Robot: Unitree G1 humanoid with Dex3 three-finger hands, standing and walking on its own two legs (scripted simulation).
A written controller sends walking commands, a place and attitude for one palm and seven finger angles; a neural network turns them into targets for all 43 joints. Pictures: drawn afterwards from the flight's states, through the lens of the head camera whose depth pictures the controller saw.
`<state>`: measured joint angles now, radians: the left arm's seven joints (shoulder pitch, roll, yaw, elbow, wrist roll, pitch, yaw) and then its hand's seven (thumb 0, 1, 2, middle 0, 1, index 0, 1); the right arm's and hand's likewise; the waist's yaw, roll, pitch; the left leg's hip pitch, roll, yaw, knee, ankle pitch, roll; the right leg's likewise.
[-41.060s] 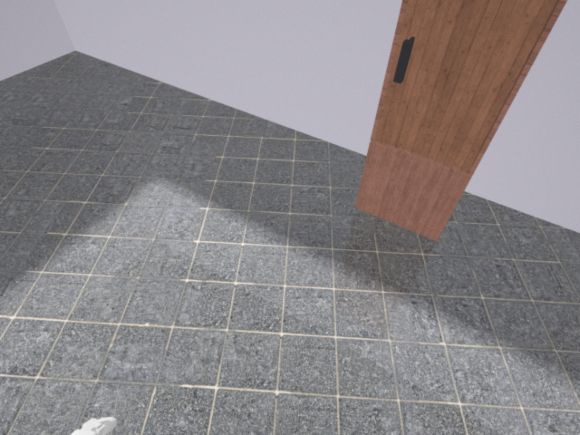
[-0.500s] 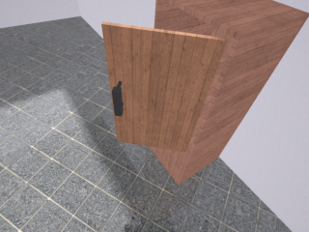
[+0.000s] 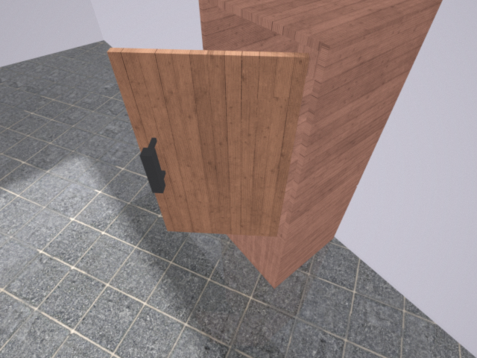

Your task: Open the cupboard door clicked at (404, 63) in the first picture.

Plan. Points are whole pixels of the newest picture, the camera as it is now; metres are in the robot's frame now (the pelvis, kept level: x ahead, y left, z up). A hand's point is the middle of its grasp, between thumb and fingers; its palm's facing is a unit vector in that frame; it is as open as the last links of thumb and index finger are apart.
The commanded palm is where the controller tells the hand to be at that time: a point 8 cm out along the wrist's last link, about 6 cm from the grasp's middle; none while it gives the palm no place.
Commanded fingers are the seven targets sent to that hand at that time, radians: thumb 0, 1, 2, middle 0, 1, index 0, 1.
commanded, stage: come to a stop and stand still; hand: left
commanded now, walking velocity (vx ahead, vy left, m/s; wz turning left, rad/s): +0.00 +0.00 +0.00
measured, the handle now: (156, 165) +0.53 +0.22 +0.00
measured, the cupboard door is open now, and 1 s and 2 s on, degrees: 48 48 48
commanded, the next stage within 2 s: look again from close up in 0.14 s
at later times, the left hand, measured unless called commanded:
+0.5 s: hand out of the picture +0.00 +0.20 -0.17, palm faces +0.00 -0.98 -0.20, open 7.3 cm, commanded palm none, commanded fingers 0.00 0.90 0.90 -0.20 -0.30 -0.20 -0.30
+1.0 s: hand out of the picture +0.10 +0.24 -0.09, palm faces +0.23 -0.95 -0.20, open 7.4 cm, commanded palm +0.08 +0.27 -0.06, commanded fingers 0.00 0.74 0.83 -0.21 -0.41 -0.21 -0.41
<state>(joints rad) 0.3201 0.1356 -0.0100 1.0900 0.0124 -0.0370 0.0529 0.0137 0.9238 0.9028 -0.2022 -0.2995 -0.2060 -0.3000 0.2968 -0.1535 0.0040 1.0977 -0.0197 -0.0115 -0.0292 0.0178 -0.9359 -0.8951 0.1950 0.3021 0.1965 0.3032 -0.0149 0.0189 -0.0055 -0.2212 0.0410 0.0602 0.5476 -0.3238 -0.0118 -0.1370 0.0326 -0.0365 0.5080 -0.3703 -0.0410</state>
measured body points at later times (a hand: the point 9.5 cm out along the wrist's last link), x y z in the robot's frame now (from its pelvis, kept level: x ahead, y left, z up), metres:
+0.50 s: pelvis +0.00 +0.02 +0.01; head +0.01 +0.03 +0.46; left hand +0.00 +0.25 -0.16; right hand +0.02 -0.21 -0.15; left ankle -0.02 +0.12 -0.73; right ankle -0.06 -0.09 -0.73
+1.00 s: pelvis -0.03 +0.04 +0.00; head -0.02 +0.04 +0.45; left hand +0.09 +0.29 -0.07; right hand +0.04 -0.20 -0.13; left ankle -0.02 +0.12 -0.73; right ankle -0.06 -0.09 -0.73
